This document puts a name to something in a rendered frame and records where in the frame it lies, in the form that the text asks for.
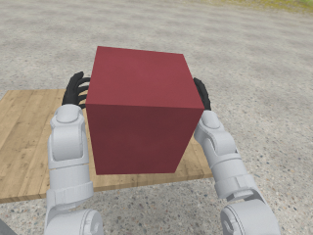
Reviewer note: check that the robot left hand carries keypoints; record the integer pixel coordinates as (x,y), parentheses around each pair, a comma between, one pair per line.
(71,96)

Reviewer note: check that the table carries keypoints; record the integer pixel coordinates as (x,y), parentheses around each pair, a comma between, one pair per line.
(24,170)

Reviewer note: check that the robot left forearm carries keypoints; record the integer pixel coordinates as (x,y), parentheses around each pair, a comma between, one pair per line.
(68,161)

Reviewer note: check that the robot right upper arm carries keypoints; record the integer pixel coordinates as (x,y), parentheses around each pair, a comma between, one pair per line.
(251,217)

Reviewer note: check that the robot right forearm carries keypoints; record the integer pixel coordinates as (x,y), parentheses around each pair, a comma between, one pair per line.
(232,182)

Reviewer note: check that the carton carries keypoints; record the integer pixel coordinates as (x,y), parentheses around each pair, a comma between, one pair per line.
(142,109)

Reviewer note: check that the robot right hand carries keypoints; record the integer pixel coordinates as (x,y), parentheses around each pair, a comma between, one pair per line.
(203,94)

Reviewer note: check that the robot left upper arm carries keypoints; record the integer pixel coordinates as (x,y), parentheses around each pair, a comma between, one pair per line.
(80,222)

